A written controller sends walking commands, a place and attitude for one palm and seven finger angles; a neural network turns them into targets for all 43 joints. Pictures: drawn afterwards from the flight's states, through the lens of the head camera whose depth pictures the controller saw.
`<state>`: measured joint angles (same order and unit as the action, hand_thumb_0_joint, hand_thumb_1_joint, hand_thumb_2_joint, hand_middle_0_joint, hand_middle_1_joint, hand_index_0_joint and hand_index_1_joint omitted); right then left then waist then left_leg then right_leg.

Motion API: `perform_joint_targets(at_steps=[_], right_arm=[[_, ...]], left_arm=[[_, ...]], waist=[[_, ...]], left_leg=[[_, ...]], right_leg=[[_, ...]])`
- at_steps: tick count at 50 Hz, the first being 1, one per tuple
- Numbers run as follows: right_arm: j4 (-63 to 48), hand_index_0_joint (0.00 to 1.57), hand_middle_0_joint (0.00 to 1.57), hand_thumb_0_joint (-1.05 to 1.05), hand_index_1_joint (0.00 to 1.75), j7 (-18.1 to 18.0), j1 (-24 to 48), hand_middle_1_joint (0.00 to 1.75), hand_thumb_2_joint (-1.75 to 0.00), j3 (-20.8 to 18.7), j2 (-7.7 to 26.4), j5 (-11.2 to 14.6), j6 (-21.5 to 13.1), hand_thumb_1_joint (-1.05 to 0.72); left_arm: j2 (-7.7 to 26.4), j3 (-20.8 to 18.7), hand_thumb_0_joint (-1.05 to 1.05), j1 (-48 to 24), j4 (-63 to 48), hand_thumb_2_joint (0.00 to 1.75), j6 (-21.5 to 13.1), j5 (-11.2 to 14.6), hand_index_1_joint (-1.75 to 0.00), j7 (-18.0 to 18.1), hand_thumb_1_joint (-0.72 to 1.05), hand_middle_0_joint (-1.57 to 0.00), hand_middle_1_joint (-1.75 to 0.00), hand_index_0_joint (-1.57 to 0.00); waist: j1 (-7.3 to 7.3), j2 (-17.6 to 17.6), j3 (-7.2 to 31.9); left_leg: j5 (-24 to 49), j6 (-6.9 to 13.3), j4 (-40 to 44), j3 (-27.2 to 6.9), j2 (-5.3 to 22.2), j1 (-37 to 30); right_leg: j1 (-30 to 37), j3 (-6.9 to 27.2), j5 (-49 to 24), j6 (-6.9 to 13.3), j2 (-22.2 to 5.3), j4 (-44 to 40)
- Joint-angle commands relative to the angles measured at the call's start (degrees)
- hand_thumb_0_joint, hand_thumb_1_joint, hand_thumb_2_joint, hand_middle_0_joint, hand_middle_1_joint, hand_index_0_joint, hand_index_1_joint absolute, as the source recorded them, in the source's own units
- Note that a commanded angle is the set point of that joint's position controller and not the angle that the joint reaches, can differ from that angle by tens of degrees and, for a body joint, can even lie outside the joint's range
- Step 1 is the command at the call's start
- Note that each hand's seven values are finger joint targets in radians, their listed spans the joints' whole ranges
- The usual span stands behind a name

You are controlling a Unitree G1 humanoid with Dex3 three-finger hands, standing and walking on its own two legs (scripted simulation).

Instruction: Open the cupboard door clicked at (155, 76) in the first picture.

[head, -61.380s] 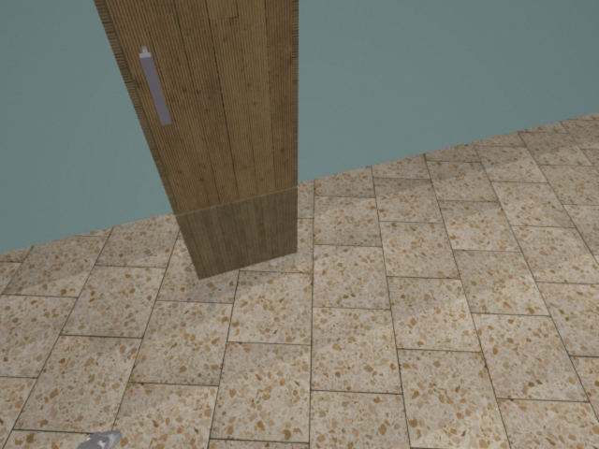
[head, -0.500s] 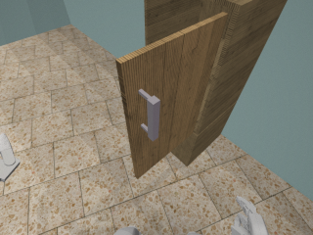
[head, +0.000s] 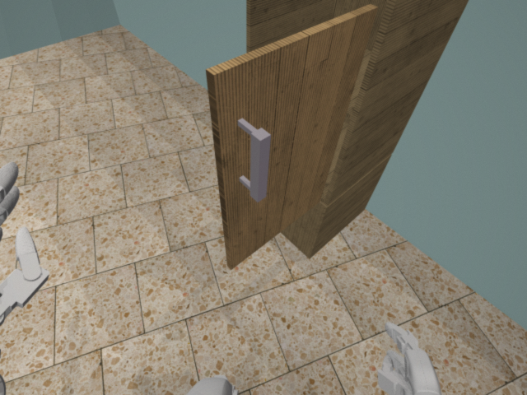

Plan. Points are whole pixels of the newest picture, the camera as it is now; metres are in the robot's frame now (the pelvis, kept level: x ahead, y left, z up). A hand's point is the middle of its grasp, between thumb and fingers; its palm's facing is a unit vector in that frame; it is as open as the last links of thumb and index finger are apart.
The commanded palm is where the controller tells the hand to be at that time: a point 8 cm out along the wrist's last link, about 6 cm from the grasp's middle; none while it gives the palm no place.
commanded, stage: step back with the hand held close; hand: left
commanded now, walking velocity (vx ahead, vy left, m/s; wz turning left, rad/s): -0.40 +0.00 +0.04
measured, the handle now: (251, 161) +0.47 +0.07 +0.07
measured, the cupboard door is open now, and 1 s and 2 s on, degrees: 89 89 89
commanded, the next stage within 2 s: stop stepping back and stand still in 0.04 s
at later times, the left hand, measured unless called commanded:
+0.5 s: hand out of the picture +0.07 +0.26 +0.16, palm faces +0.42 -0.79 -0.45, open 7.4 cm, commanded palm +0.01 +0.29 +0.18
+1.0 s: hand out of the picture +0.05 +0.26 +0.16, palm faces +0.40 -0.77 -0.49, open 7.4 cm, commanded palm none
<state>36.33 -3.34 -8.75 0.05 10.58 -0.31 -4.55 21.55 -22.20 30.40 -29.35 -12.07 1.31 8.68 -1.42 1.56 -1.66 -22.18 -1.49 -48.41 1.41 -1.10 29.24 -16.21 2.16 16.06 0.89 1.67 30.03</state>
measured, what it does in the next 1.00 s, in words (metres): walks backwards: left foot, then right foot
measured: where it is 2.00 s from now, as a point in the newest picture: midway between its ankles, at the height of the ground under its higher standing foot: outside the picture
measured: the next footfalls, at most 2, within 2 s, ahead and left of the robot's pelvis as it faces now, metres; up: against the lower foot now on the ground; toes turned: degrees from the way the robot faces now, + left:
left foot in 0.08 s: +0.01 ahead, +0.11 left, +0.00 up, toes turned +2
right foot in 0.40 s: -0.12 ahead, -0.08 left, +0.00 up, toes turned -3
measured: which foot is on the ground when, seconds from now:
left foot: up 0.00-0.06, down 0.08-0.42, up 0.44-0.70, down 0.72-1.00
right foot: down 0.00-0.12, up 0.14-0.38, down 0.40-1.00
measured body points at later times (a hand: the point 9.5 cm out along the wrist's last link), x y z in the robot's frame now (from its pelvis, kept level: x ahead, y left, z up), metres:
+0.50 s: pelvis -0.13 -0.01 +0.01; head -0.13 -0.01 +0.46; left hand +0.04 +0.30 +0.19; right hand +0.01 -0.23 -0.09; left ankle -0.07 +0.11 -0.71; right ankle -0.17 -0.08 -0.74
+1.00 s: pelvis -0.15 +0.01 +0.00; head -0.14 +0.00 +0.45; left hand +0.02 +0.30 +0.19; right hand +0.01 -0.22 -0.10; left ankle -0.13 +0.12 -0.73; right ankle -0.16 -0.08 -0.74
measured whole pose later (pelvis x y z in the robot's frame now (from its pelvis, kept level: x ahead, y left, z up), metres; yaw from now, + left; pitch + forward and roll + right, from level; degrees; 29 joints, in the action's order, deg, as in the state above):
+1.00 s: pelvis -0.15 +0.01 +0.00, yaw +0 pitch -1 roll -1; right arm 36.1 -2.9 -12.8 1.2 10.6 -0.2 -7.0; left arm 22.5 -23.1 32.4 -26.3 -12.1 2.3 8.5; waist 1.2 -2.1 -0.8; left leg -15.2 -0.1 -32.3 3.2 2.5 16.2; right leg -11.6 -4.2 17.2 3.1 2.3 29.3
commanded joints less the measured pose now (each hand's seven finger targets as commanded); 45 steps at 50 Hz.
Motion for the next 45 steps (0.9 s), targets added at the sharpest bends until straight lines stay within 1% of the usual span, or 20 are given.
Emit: perform_joint_targets(at_steps=[1,3,4,6,7,11,15,17,19,21,22,24,26,33,35,36,38,40,43,45], right_arm=[[-9.2,0.2,0.2,0.0,0.3,-2.4,6.7,0.3,-0.9,-1.9,5.7,0.2,-1.4,-0.9],[-10.1,0.2,0.2,0.0,0.3,-2.8,4.0,0.3,-0.9,-2.4,6.6,0.5,-0.8,-0.9],[-10.8,0.2,0.2,0.0,0.3,-2.7,3.6,0.3,-0.9,-3.6,8.1,0.8,-0.6,-0.9],[-11.5,0.2,0.2,0.0,0.3,-1.2,3.7,0.3,-0.9,-4.8,7.8,0.7,-2.1,-0.9],[-11.8,0.2,0.2,0.0,0.3,-0.4,3.4,0.3,-0.9,-3.9,7.5,-0.4,-2.9,-0.9],[-10.2,0.2,0.2,0.0,0.3,0.9,0.3,0.3,-0.9,-4.7,8.1,0.7,-4.7,-0.9],[-9.9,0.2,0.2,0.0,0.3,-0.6,1.6,0.3,-0.9,-2.5,8.2,0.4,-5.1,-0.9],[-9.8,0.2,0.2,0.0,0.3,-1.5,2.9,0.3,-0.9,-1.9,8.2,0.0,-4.7,-0.9],[-9.8,0.2,0.2,0.0,0.3,-1.5,2.7,0.3,-0.9,-2.0,7.7,-0.2,-4.1,-0.9],[-9.0,0.2,0.2,0.0,0.3,-1.1,2.8,0.3,-0.9,-2.0,7.7,-1.3,-3.4,-0.9],[-8.2,0.2,0.2,0.0,0.3,-1.1,2.2,0.3,-0.9,-2.6,7.4,-0.1,-3.3,-0.9],[-6.7,0.2,0.2,0.0,0.3,-1.1,1.1,0.3,-0.9,-2.6,8.5,-0.1,-3.6,-0.9],[-6.4,0.2,0.2,0.0,0.3,-1.4,1.8,0.3,-0.9,-2.6,8.4,0.0,-3.8,-0.9],[-7.9,0.2,0.2,0.0,0.3,-2.0,0.8,0.3,-0.9,-2.5,7.4,-0.2,-5.2,-0.9],[-8.9,0.2,0.2,0.0,0.3,-2.0,-0.1,0.3,-0.9,-3.3,8.6,0.0,-5.4,-0.9],[-9.2,0.2,0.2,0.0,0.3,-2.1,-0.2,0.3,-0.9,-3.8,9.5,0.3,-5.5,-0.9],[-8.3,0.2,0.2,0.0,0.3,-1.7,-0.4,0.3,-0.9,-2.9,8.7,-0.3,-5.6,-0.9],[-7.7,0.2,0.2,0.0,0.3,-1.4,-0.2,0.3,-0.9,-2.8,8.6,-0.6,-6.3,-0.9],[-7.7,0.2,0.2,0.0,0.3,-1.1,-0.6,0.3,-0.9,-2.4,8.7,-0.1,-6.7,-0.9],[-8.2,0.2,0.2,0.0,0.3,-0.7,0.0,0.3,-0.9,-2.4,8.6,0.4,-6.2,-0.9]], left_arm=[[14.8,-10.7,0.0,-1.1,-12.3,0.9,-2.7,-0.7,-0.3,2.1,0.9,-0.2,-0.3,-0.2],[15.8,-12.4,0.0,0.3,-14.9,0.9,-3.1,0.2,-0.3,2.0,0.9,-0.2,-0.3,-0.2],[16.3,-13.0,0.0,0.6,-16.5,0.9,-3.6,0.4,-0.3,1.7,0.9,-0.2,-0.3,-0.2],[15.6,-13.6,0.0,7.1,-15.6,0.9,-3.9,1.7,-0.3,0.7,0.9,-0.2,-0.3,-0.2],[13.9,-12.0,0.0,7.3,-18.4,0.9,-4.0,2.4,-0.3,-0.1,0.9,-0.2,-0.3,-0.2],[12.7,-12.0,0.0,8.8,-18.3,0.9,-2.1,1.9,-0.3,0.6,0.9,-0.2,-0.3,-0.2],[11.5,-9.0,0.0,5.0,-13.4,0.9,0.5,1.9,-0.3,1.8,0.9,-0.2,-0.3,-0.2],[12.0,-8.3,0.0,1.4,-12.0,0.9,0.5,1.2,-0.3,2.1,0.9,-0.2,-0.3,-0.2],[12.8,-8.1,0.0,0.0,-11.1,0.9,0.7,0.9,-0.3,1.8,0.9,-0.2,-0.3,-0.2],[16.5,-10.6,0.0,-1.4,-11.4,0.9,0.2,1.2,-0.3,1.8,0.9,-0.2,-0.3,-0.2],[13.0,-7.1,0.0,-2.6,-10.2,0.9,1.0,1.6,-0.3,1.4,0.9,-0.2,-0.3,-0.2],[11.8,-6.6,0.0,-4.6,-6.4,0.9,0.2,1.3,-0.3,1.3,0.9,-0.2,-0.3,-0.2],[13.0,-7.0,0.0,-8.5,-5.7,0.9,-1.5,0.5,-0.3,1.2,0.9,-0.2,-0.3,-0.2],[12.5,-8.2,0.0,-4.1,-7.0,0.9,-3.5,0.2,-0.3,2.5,0.9,-0.2,-0.3,-0.2],[12.4,-8.7,0.0,-2.9,-9.9,0.9,-3.9,0.8,-0.3,2.5,0.9,-0.2,-0.3,-0.2],[12.0,-8.8,0.0,-0.8,-9.7,0.9,-3.9,1.0,-0.3,2.3,0.9,-0.2,-0.3,-0.2],[12.9,-9.8,0.0,-1.4,-10.5,0.9,-4.1,0.5,-0.3,2.3,0.9,-0.2,-0.3,-0.2],[12.5,-9.0,0.0,-2.5,-10.1,0.9,-3.8,0.0,-0.3,2.0,0.9,-0.2,-0.3,-0.2],[11.7,-8.7,0.0,-0.3,-8.7,0.9,-3.4,0.1,-0.3,1.7,0.9,-0.2,-0.3,-0.2],[11.3,-8.7,0.0,0.8,-7.6,0.9,-3.3,0.5,-0.3,1.4,0.9,-0.2,-0.3,-0.2]], waist=[[1.67,2.5,8.5],[1.67,0.1,13.3],[1.26,-5.7,15.6],[-0.08,-16.0,20.3],[0.4,-22.5,18.8],[1.38,-10.0,14.6],[2.77,-13.2,6.7],[2.7,-14.8,4.2],[2.64,-9.1,5.0],[2.58,2.0,6.0],[1.37,10.6,4.1],[2.8,5.5,0.4],[2.54,1.4,-0.5],[1.08,2.7,2.1],[1.54,-3.1,4.0],[1.42,-8.4,5.7],[1.81,-15.2,6.1],[1.97,-13.1,3.0],[1.97,-11.6,4.1],[1.86,-6.5,5.1]], left_leg=[[1.8,-0.1,11.6,-0.5,1.3,-4.6],[20.2,-0.2,28.3,-0.4,3.0,-11.1],[44.4,1.9,29.0,-4.7,9.0,-17.6],[77.9,5.6,22.8,-10.0,17.4,-31.4],[79.5,6.0,25.6,-13.0,19.7,-28.4],[45.6,7.4,27.5,-7.1,15.9,-26.7],[-4.4,6.2,40.4,-8.8,13.3,-11.4],[-14.7,4.1,42.6,-8.4,10.8,-4.7],[-9.4,1.3,33.6,-3.7,5.6,-6.6],[2.4,0.7,12.0,-1.4,2.1,-12.1],[1.4,0.8,2.2,-1.3,0.6,-5.7],[3.4,0.7,-7.8,-2.4,2.2,1.9],[4.1,0.9,-4.3,-1.3,3.6,2.6],[5.4,3.2,20.3,4.9,2.1,-11.8],[8.5,4.6,27.0,0.4,4.7,-19.5],[15.6,6.4,26.5,-5.9,9.4,-24.6],[20.4,9.4,29.7,-15.3,15.3,-22.9],[20.1,9.8,31.4,-14.7,16.8,-17.8],[24.1,7.0,26.9,-7.5,13.3,-15.9],[18.0,4.3,23.9,-3.4,9.2,-11.4]], right_leg=[[10.7,7.4,-56.9,5.1,-14.5,-2.0],[15.6,3.6,-52.8,1.4,-8.5,3.7],[11.5,1.3,-38.5,-1.7,-4.1,5.9],[-2.8,-0.9,1.1,-2.1,0.4,11.4],[-4.3,-1.2,13.4,-2.3,0.8,18.0],[-4.8,-3.3,6.7,-2.5,0.7,15.3],[5.6,-5.9,9.7,-2.4,1.0,5.3],[14.0,-8.4,6.9,-1.3,1.6,-4.1],[14.2,-5.3,7.0,0.9,-1.0,-13.8],[1.7,12.0,11.9,7.5,-14.6,-21.9],[0.7,18.7,18.7,9.2,-18.3,-23.0],[1.2,15.6,13.3,8.7,-18.0,-20.9],[3.0,11.6,8.3,8.1,-17.2,-19.3],[5.5,8.4,5.6,6.9,-13.9,-13.7],[4.1,4.6,-0.9,3.2,-9.2,-5.5],[0.2,1.2,-3.8,0.9,-5.3,0.2],[-2.7,-4.2,4.6,-1.2,-1.5,6.4],[-1.3,-4.7,9.5,-1.3,-1.8,8.4],[4.9,-5.2,0.7,-1.2,-1.9,-1.1],[10.5,-1.6,-9.8,-0.4,-3.2,-5.5]])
